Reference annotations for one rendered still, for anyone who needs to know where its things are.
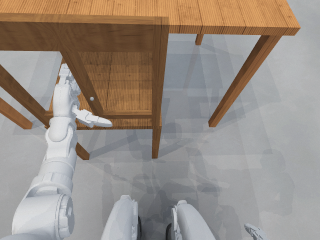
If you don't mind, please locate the robot left thigh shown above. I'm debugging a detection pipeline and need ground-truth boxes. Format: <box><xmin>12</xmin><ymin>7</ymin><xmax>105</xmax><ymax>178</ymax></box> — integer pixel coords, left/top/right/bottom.
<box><xmin>100</xmin><ymin>199</ymin><xmax>138</xmax><ymax>240</ymax></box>

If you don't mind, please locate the left robot forearm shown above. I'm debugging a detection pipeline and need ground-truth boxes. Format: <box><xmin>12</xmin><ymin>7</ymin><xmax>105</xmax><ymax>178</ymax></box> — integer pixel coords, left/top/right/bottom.
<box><xmin>11</xmin><ymin>116</ymin><xmax>78</xmax><ymax>235</ymax></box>

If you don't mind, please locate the table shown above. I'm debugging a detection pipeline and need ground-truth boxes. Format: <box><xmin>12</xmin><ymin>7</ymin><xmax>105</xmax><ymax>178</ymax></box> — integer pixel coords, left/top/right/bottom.
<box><xmin>0</xmin><ymin>0</ymin><xmax>301</xmax><ymax>130</ymax></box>

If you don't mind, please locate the right robot hand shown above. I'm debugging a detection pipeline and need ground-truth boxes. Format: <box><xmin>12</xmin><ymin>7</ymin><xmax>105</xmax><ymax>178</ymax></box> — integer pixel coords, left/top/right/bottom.
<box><xmin>244</xmin><ymin>223</ymin><xmax>270</xmax><ymax>240</ymax></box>

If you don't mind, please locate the left robot hand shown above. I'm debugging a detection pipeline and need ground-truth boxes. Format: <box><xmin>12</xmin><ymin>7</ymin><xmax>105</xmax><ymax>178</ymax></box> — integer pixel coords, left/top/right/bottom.
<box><xmin>52</xmin><ymin>63</ymin><xmax>113</xmax><ymax>128</ymax></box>

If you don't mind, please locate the left robot upper arm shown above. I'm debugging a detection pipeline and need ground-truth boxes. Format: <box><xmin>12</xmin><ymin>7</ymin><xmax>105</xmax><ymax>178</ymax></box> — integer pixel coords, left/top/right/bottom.
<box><xmin>0</xmin><ymin>193</ymin><xmax>75</xmax><ymax>240</ymax></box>

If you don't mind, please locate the robot right shin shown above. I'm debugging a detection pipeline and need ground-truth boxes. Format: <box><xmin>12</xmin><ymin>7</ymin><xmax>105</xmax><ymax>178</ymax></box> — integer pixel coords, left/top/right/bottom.
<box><xmin>171</xmin><ymin>200</ymin><xmax>187</xmax><ymax>240</ymax></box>

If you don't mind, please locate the chair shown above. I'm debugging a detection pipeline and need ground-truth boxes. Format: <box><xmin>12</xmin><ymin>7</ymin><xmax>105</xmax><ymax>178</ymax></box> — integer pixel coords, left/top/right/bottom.
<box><xmin>0</xmin><ymin>12</ymin><xmax>170</xmax><ymax>160</ymax></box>

